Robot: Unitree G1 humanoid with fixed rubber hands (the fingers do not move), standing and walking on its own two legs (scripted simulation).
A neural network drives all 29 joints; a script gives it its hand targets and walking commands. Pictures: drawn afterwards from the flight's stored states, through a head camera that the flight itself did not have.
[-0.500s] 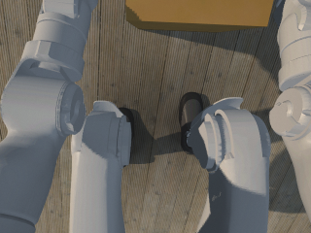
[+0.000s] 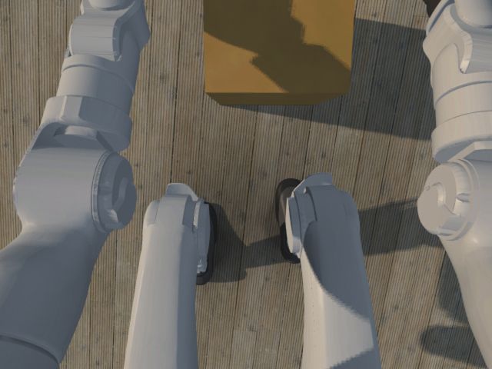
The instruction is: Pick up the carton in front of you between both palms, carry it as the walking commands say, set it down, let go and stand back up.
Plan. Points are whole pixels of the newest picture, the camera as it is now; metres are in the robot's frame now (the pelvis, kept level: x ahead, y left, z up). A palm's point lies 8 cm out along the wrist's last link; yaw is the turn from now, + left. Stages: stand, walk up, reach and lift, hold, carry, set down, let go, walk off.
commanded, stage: set down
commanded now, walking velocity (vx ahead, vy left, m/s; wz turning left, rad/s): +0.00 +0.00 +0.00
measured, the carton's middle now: (271, 43) +0.54 -0.09 -0.31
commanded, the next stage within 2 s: let go in 0.66 s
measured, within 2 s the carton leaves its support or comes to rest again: neither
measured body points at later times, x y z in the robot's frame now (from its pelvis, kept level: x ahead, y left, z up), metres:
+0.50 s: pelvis +0.02 -0.01 +0.13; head +0.35 -0.04 +0.44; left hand +0.59 +0.11 +0.03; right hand +0.54 -0.29 +0.03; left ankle +0.09 +0.11 -0.40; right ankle +0.13 -0.12 -0.40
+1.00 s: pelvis +0.06 -0.02 +0.26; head +0.34 -0.05 +0.62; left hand +0.50 +0.14 +0.14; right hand +0.46 -0.29 +0.13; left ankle +0.09 +0.11 -0.40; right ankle +0.13 -0.11 -0.40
